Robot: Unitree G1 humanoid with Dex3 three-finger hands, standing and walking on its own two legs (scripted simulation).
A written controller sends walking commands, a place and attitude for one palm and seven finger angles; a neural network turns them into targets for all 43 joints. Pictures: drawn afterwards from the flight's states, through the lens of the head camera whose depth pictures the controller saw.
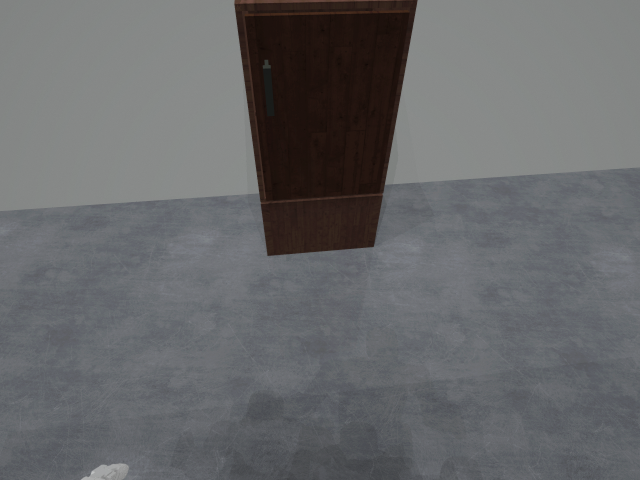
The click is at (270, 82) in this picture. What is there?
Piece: cupboard door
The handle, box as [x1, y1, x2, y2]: [263, 60, 274, 115]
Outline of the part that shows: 264,60 265,64 263,65 263,74 267,115 274,115 270,65 268,64 267,60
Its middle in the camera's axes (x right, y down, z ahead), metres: -0.14 -0.41 +1.04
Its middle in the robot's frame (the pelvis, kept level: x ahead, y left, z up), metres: +1.05 +0.19 -0.02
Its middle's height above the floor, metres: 0.75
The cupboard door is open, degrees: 0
